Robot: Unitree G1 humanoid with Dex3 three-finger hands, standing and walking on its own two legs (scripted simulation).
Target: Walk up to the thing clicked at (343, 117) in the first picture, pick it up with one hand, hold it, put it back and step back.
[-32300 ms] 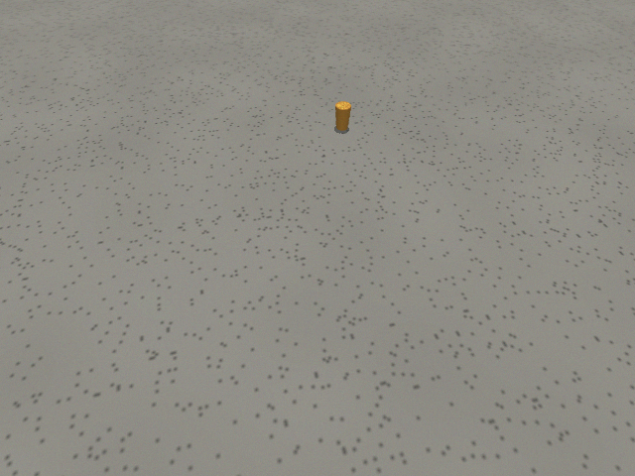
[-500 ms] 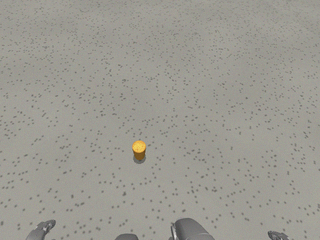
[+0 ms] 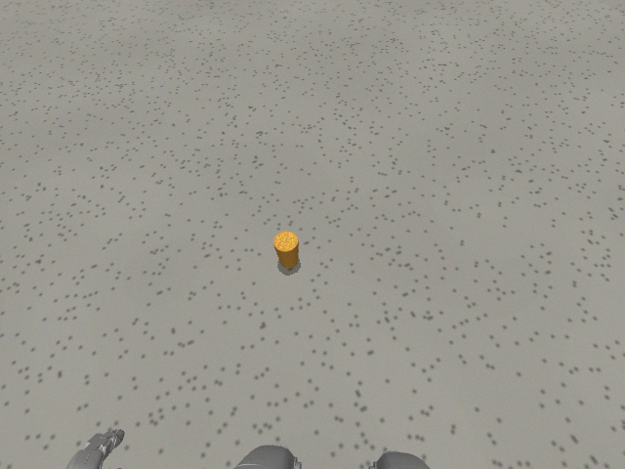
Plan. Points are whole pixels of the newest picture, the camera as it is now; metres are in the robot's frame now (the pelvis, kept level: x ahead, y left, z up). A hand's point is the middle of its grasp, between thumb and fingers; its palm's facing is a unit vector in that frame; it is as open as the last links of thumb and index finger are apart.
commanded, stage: step back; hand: left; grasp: from the side
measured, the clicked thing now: (287, 251) +0.83 +0.15 -0.69
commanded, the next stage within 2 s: stand in 1.54 s
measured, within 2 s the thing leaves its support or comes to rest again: neither
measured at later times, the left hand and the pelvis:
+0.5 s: hand out of the picture -0.10 +0.24 -0.14, palm faces -0.03 -0.91 -0.42, open 7.4 cm; pelvis -0.17 -0.02 +0.00, yaw -2 degrees
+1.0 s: hand out of the picture -0.16 +0.25 -0.14, palm faces +0.04 -0.92 -0.39, open 7.4 cm; pelvis -0.21 -0.02 +0.00, yaw +2 degrees
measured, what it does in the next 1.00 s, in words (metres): walks backwards: left foot, then right foot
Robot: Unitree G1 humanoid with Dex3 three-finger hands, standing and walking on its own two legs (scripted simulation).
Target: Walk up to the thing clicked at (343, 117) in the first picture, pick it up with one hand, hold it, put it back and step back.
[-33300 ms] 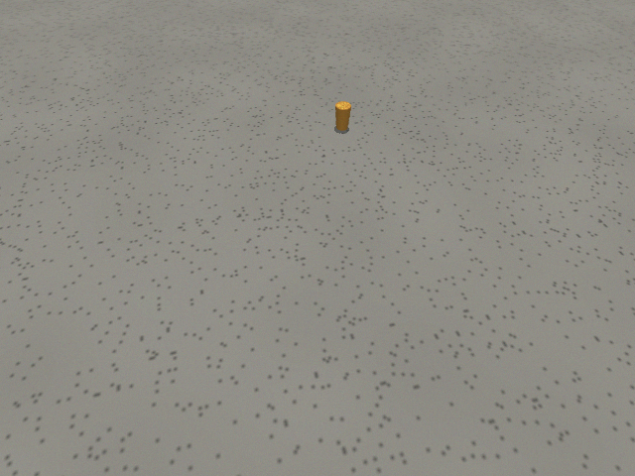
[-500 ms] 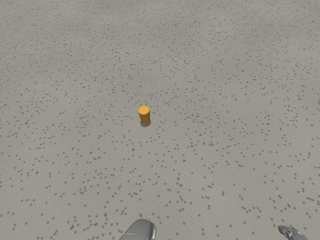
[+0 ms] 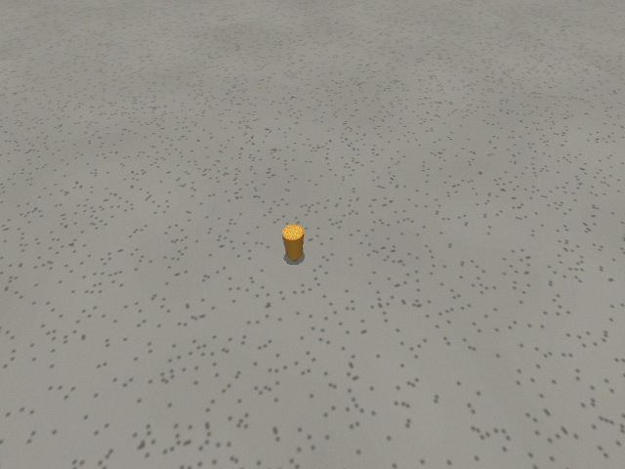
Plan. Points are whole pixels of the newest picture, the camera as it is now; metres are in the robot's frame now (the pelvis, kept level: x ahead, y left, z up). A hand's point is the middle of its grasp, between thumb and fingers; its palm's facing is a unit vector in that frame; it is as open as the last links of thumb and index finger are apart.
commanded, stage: step back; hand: left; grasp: from the side
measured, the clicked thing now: (293, 243) +1.04 +0.14 -0.70
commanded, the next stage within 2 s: stand in 0.54 s
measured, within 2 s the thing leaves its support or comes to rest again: neither
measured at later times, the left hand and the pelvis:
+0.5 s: hand out of the picture +0.15 +0.29 -0.14, palm faces +0.01 -0.93 -0.36, open 7.4 cm; pelvis +0.04 +0.03 +0.01, yaw +0 degrees
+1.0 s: hand out of the picture +0.10 +0.27 -0.14, palm faces -0.02 -0.94 -0.34, open 7.4 cm; pelvis +0.03 +0.02 +0.02, yaw +0 degrees
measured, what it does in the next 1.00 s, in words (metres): stands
